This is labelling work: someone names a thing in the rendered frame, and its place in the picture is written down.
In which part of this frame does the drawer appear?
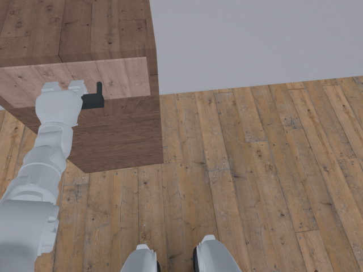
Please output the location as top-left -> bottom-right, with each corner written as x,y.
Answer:
0,57 -> 150,108

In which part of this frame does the left robot hand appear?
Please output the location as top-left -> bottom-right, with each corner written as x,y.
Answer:
35,80 -> 88,127

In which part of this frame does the robot left upper arm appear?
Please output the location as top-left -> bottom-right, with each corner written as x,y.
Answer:
0,199 -> 59,272

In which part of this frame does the robot left forearm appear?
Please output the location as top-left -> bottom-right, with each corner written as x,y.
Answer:
0,122 -> 73,206

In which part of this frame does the cabinet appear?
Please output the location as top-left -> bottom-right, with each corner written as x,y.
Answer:
0,0 -> 164,173

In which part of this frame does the robot left shin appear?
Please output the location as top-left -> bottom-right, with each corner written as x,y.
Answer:
136,244 -> 150,250

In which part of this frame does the robot right thigh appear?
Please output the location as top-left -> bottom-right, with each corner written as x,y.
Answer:
197,240 -> 242,272

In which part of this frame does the handle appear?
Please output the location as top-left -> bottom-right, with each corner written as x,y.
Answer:
81,82 -> 104,109

